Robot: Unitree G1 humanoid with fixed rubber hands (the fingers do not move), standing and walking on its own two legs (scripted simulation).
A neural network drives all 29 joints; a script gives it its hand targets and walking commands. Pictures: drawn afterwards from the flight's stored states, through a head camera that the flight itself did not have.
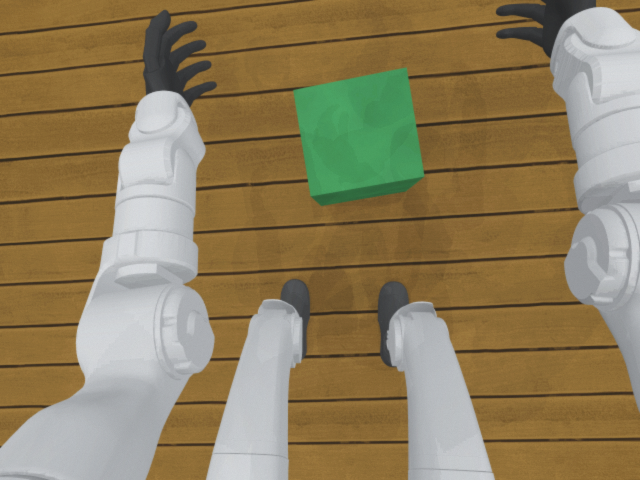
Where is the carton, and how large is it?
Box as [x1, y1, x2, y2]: [293, 67, 424, 205]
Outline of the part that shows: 406,67 293,90 310,195 321,205 405,191 424,176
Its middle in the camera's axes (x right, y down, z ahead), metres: +0.08 -0.20 +0.84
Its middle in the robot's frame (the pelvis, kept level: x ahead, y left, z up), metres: +0.54 +0.00 -0.53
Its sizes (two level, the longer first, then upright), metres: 0.210 0.200 0.250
